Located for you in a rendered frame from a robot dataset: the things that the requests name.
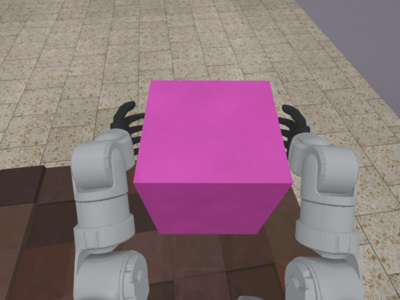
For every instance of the right robot upper arm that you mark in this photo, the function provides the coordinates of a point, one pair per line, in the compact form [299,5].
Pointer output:
[321,278]

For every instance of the left robot forearm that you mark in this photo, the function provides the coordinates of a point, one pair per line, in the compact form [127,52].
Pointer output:
[100,186]

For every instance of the robot right hand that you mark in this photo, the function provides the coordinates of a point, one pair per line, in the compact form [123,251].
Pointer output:
[295,127]

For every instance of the carton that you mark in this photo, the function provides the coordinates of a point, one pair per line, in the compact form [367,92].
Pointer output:
[211,158]

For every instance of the right robot forearm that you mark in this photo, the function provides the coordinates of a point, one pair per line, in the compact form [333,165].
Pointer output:
[329,180]

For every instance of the robot left hand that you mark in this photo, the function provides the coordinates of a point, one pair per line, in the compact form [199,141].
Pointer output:
[122,122]

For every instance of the left robot upper arm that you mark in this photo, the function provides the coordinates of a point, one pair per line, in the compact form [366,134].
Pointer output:
[114,275]

